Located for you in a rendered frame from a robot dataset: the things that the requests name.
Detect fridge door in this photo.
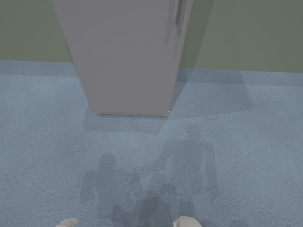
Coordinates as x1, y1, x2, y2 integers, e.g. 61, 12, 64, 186
52, 0, 190, 114

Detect right robot thigh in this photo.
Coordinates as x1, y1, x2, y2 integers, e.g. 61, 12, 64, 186
173, 217, 202, 227

